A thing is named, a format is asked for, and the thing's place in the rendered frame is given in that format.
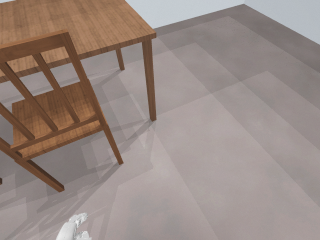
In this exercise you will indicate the robot left hand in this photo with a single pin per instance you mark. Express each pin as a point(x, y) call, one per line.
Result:
point(68, 230)

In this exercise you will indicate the chair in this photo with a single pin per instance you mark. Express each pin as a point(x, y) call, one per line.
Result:
point(53, 119)

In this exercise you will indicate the table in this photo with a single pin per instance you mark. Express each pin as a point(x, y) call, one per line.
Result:
point(95, 27)

